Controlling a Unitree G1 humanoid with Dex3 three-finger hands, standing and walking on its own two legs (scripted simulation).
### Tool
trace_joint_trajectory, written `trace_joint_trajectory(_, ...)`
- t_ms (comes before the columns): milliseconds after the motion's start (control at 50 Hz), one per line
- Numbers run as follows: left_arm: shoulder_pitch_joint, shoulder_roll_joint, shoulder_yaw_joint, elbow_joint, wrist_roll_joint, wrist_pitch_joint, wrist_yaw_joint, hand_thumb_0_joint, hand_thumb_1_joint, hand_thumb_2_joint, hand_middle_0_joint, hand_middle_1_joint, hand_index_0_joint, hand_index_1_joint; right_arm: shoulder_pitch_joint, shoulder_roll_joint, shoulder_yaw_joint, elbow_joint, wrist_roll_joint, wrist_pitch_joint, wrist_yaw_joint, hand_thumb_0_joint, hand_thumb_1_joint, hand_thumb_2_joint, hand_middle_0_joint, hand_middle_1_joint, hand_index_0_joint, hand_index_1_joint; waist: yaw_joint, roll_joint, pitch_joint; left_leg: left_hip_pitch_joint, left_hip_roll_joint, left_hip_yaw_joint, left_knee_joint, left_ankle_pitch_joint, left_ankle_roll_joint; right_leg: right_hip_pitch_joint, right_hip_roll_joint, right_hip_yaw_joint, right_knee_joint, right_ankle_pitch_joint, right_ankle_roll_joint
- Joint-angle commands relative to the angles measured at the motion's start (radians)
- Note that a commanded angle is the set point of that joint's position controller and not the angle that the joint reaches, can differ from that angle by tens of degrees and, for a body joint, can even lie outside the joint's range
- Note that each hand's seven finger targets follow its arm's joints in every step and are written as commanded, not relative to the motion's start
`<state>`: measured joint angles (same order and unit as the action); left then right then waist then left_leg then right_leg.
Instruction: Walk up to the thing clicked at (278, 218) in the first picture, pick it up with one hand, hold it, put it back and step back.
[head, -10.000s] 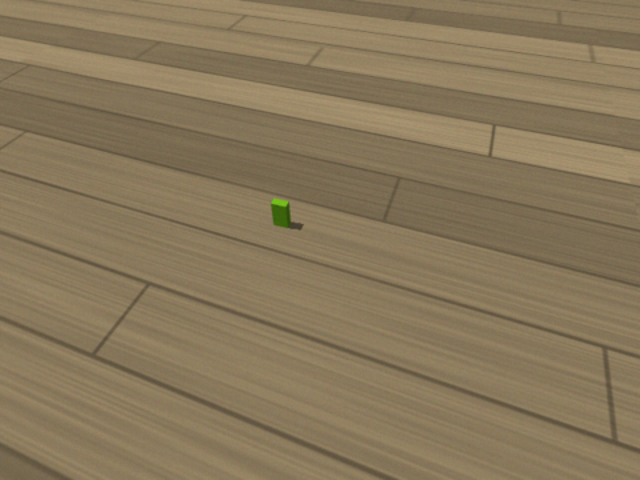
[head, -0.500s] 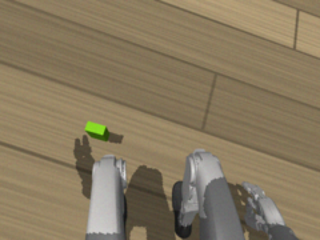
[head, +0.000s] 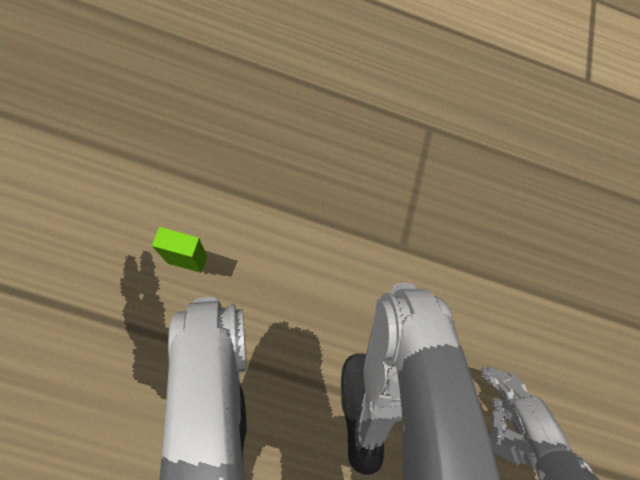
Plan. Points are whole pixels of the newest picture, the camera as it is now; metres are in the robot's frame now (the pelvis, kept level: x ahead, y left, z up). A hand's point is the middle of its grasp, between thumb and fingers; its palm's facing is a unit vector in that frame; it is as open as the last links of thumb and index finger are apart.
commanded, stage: go down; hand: left
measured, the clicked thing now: (182, 251) +0.44 +0.21 -0.32
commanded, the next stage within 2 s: approach in 0.36 s
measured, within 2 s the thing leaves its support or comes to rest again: neither
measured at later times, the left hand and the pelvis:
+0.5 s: hand out of the picture +0.37 +0.40 -0.02, palm faces +0.13 -0.99 -0.08, open 17.4 cm; pelvis +0.00 +0.00 -0.02, yaw +0 degrees
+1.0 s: hand (84, 257) +0.40 +0.32 -0.20, palm faces +0.06 -1.00 +0.04, open 17.5 cm; pelvis -0.01 +0.01 -0.08, yaw -5 degrees
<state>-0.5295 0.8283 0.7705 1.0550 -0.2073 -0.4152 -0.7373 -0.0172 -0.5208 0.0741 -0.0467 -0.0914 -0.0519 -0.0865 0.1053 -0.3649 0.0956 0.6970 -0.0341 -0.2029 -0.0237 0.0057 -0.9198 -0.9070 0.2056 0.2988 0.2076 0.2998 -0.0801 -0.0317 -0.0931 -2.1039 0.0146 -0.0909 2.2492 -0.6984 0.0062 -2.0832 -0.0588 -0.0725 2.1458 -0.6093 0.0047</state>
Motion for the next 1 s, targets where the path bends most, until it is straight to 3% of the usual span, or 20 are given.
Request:
trace_joint_trajectory(0, -0.184, 0.4, 0.059, -0.181, -0.036, -0.06, -0.001, 0.0, -0.549, 0.075, -0.047, -0.1, -0.052, -0.092, 0.115, -0.234, -0.084, -0.06, 0.007, -0.031, -0.02, 0.0, -0.924, -0.907, 0.2, 0.299, 0.2, 0.3, 0.025, 0.242, -0.6, 0.415, -0.009, 0.02, -0.33, 0.081, 0.018, 0.306, 0.038, -0.02, -0.184, 0.034, -0.04)
trace_joint_trajectory(100, -0.171, 0.406, 0.068, -0.187, -0.041, -0.064, 0.0, 0.0, -0.548, 0.072, -0.047, -0.095, -0.051, -0.089, 0.106, -0.24, -0.085, -0.064, 0.011, -0.031, -0.017, 0.0, -0.925, -0.907, 0.2, 0.3, 0.2, 0.3, 0.04, 0.252, -0.593, 0.417, -0.009, 0.014, -0.33, 0.068, 0.017, 0.28, 0.038, -0.023, -0.168, 0.03, -0.042)
trace_joint_trajectory(320, -0.179, 0.407, 0.08, -0.188, -0.048, -0.081, -0.008, 0.0, -0.566, 0.082, -0.047, -0.103, -0.05, -0.097, 0.114, -0.247, -0.074, -0.061, 0.006, -0.023, -0.012, 0.0, -0.923, -0.907, 0.2, 0.3, 0.2, 0.3, 0.019, 0.27, -0.589, 0.436, -0.01, 0.003, -0.299, 0.137, 0.012, 0.266, 0.034, -0.032, -0.137, 0.079, -0.043)
trace_joint_trajectory(420, -0.201, 0.42, 0.083, -0.182, -0.054, -0.096, -0.016, 0.0, -0.58, 0.077, -0.048, -0.103, -0.052, -0.097, 0.099, -0.255, -0.072, -0.064, 0.002, -0.021, -0.011, 0.0, -0.926, -0.908, 0.2, 0.299, 0.2, 0.299, 0.018, 0.271, -0.576, 0.412, -0.011, 0.005, -0.289, 0.096, 0.016, 0.25, 0.035, -0.031, -0.133, 0.046, -0.043)
trace_joint_trajectory(440, -0.187, 0.411, 0.08, -0.164, -0.055, -0.094, -0.019, 0.0, -0.597, 0.127, -0.072, -0.149, -0.054, -0.166, 0.103, -0.253, -0.069, -0.065, 0.002, -0.021, -0.01, 0.0, -0.943, -0.911, 0.2, 0.3, 0.2, 0.3, 0.013, 0.264, -0.583, 0.414, -0.011, 0.007, -0.283, 0.103, 0.016, 0.259, 0.035, -0.031, -0.134, 0.053, -0.042)
trace_joint_trajectory(460, -0.185, 0.409, 0.076, -0.168, -0.059, -0.098, -0.022, 0.0, -0.611, 0.047, -0.072, -0.085, -0.057, -0.098, 0.096, -0.25, -0.066, -0.066, -0.001, -0.02, -0.01, 0.0, -0.912, -0.904, 0.199, 0.3, 0.199, 0.3, 0.014, 0.25, -0.582, 0.395, -0.012, 0.017, -0.273, 0.103, 0.018, 0.277, 0.038, -0.028, -0.14, 0.051, -0.04)
trace_joint_trajectory(500, -0.159, 0.373, 0.07, -0.124, -0.069, -0.108, -0.029, 0.0, -0.592, 0.036, -0.07, -0.102, -0.062, -0.107, 0.091, -0.254, -0.062, -0.063, -0.001, -0.021, -0.007, 0.0, -0.913, -0.903, 0.199, 0.3, 0.199, 0.3, 0.003, 0.23, -0.539, 0.372, -0.012, 0.008, -0.266, 0.104, 0.018, 0.248, 0.038, -0.036, -0.126, 0.05, -0.041)
trace_joint_trajectory(520, -0.164, 0.378, 0.079, -0.125, -0.076, -0.118, -0.032, 0.0, -0.599, 0.034, -0.074, -0.104, -0.066, -0.11, 0.091, -0.254, -0.06, -0.064, -0.003, -0.023, -0.005, 0.0, -0.916, -0.904, 0.199, 0.3, 0.199, 0.3, -0.003, 0.22, -0.536, 0.352, -0.014, 0.016, -0.25, 0.1, 0.021, 0.26, 0.04, -0.036, -0.133, 0.045, -0.039)
trace_joint_trajectory(600, -0.165, 0.286, 0.04, -0.038, -0.115, -0.176, -0.046, 0.0, -0.603, 0.031, -0.075, -0.11, -0.068, -0.114, 0.073, -0.257, -0.044, -0.064, -0.013, -0.032, 0.003, 0.0, -0.918, -0.903, 0.199, 0.3, 0.199, 0.3, -0.038, 0.164, -0.47, 0.294, -0.013, 0.012, -0.195, 0.089, 0.023, 0.228, 0.048, -0.049, -0.113, 0.036, -0.038)
trace_joint_trajectory(640, -0.203, 0.246, 0.0, -0.015, -0.127, -0.21, -0.047, 0.0, -0.601, 0.028, -0.074, -0.108, -0.068, -0.111, 0.052, -0.259, -0.03, -0.078, -0.019, -0.039, 0.009, 0.0, -0.921, -0.904, 0.199, 0.3, 0.199, 0.3, -0.059, 0.157, -0.451, 0.273, -0.011, 0.011, -0.173, 0.048, 0.025, 0.218, 0.054, -0.059, -0.107, 0.008, -0.036)
trace_joint_trajectory(660, -0.173, 0.259, 0.018, 0.036, -0.126, -0.221, -0.037, 0.0, -0.583, 0.039, -0.069, -0.11, -0.063, -0.112, 0.058, -0.271, -0.026, -0.071, -0.025, -0.039, 0.01, 0.0, -0.914, -0.902, 0.199, 0.3, 0.199, 0.3, -0.057, 0.139, -0.446, 0.26, -0.012, 0.009, -0.161, 0.066, 0.024, 0.235, 0.052, -0.062, -0.096, 0.025, -0.034)
trace_joint_trajectory(680, -0.208, 0.251, -0.011, 0.032, -0.121, -0.241, -0.035, 0.0, -0.576, 0.035, -0.066, -0.102, -0.061, -0.103, 0.042, -0.272, -0.018, -0.075, -0.03, -0.039, 0.013, 0.0, -0.915, -0.902, 0.199, 0.3, 0.199, 0.3, -0.071, 0.142, -0.429, 0.25, -0.009, 0.002, -0.158, 0.039, 0.022, 0.214, 0.054, -0.069, -0.088, 0.004, -0.035)
trace_joint_trajectory(740, -0.24, 0.271, -0.032, 0.051, -0.095, -0.3, -0.011, 0.0, -0.575, 0.04, -0.068, -0.105, -0.063, -0.106, 0.022, -0.283, -0.002, -0.077, -0.05, -0.037, 0.023, 0.0, -0.911, -0.901, 0.199, 0.3, 0.2, 0.3, -0.071, 0.184, -0.414, 0.255, -0.003, -0.006, -0.137, 0.003, 0.016, 0.184, 0.058, -0.081, -0.06, -0.018, -0.037)
trace_joint_trajectory(780, -0.235, 0.324, -0.012, 0.07, -0.069, -0.339, 0.012, 0.0, -0.566, 0.039, -0.069, -0.108, -0.064, -0.108, 0.011, -0.295, 0.011, -0.071, -0.069, -0.033, 0.029, 0.0, -0.916, -0.902, 0.199, 0.3, 0.2, 0.3, -0.064, 0.213, -0.438, 0.288, 0.0, -0.005, -0.115, 0.035, 0.01, 0.196, 0.061, -0.086, -0.038, 0.01, -0.037)
trace_joint_trajectory(820, -0.283, 0.362, -0.009, 0.015, -0.058, -0.389, 0.03, 0.0, -0.565, 0.053, -0.065, -0.107, -0.058, -0.109, 0.0, -0.301, 0.037, -0.072, -0.089, -0.027, 0.036, 0.0, -0.918, -0.904, 0.199, 0.3, 0.2, 0.3, -0.077, 0.28, -0.479, 0.331, 0.004, -0.006, -0.094, 0.091, 0.0, 0.225, 0.063, -0.093, -0.012, 0.056, -0.038)
trace_joint_trajectory(860, -0.275, 0.341, -0.02, 0.02, -0.056, -0.43, 0.05, 0.0, -0.583, 0.045, -0.069, -0.106, -0.063, -0.108, -0.034, -0.306, 0.059, -0.088, -0.104, -0.015, 0.044, 0.0, -0.928, -0.906, 0.199, 0.3, 0.2, 0.3, -0.081, 0.309, -0.469, 0.349, 0.008, -0.021, -0.089, 0.105, -0.008, 0.215, 0.063, -0.107, 0.016, 0.064, -0.039)
trace_joint_trajectory(900, -0.247, 0.353, 0.01, 0.087, -0.06, -0.461, 0.069, 0.0, -0.585, 0.049, -0.07, -0.107, -0.063, -0.11, -0.052, -0.326, 0.081, -0.09, -0.123, 0.0, 0.049, 0.0, -0.929, -0.907, 0.199, 0.3, 0.199, 0.3, -0.096, 0.317, -0.461, 0.366, 0.013, -0.035, -0.068, 0.148, -0.015, 0.229, 0.067, -0.125, 0.034, 0.1, -0.036)
trace_joint_trajectory(940, -0.214, 0.329, -0.004, 0.116, -0.065, -0.491, 0.082, 0.0, -0.611, 0.048, -0.072, -0.112, -0.067, -0.113, -0.073, -0.331, 0.099, -0.092, -0.139, 0.014, 0.054, 0.0, -0.932, -0.908, 0.199, 0.3, 0.199, 0.3, -0.098, 0.333, -0.44, 0.366, 0.016, -0.04, -0.052, 0.16, -0.019, 0.228, 0.071, -0.132, 0.048, 0.108, -0.038)
trace_joint_trajectory(960, -0.205, 0.291, -0.032, 0.131, -0.063, -0.503, 0.086, 0.0, -0.611, 0.048, -0.072, -0.115, -0.068, -0.116, -0.083, -0.334, 0.106, -0.092, -0.147, 0.021, 0.056, 0.0, -0.935, -0.909, 0.199, 0.3, 0.199, 0.3, -0.11, 0.346, -0.424, 0.373, 0.018, -0.046, -0.048, 0.173, -0.023, 0.222, 0.07, -0.14, 0.056, 0.12, -0.038)
trace_joint_trajectory(980, -0.178, 0.297, -0.025, 0.165, -0.056, -0.51, 0.094, 0.0, -0.611, 0.047, -0.075, -0.117, -0.07, -0.118, -0.08, -0.343, 0.108, -0.083, -0.159, 0.028, 0.057, 0.0, -0.938, -0.909, 0.199, 0.3, 0.199, 0.3, -0.117, 0.357, -0.418, 0.372, 0.019, -0.048, -0.042, 0.181, -0.027, 0.232, 0.073, -0.147, 0.058, 0.131, -0.039)
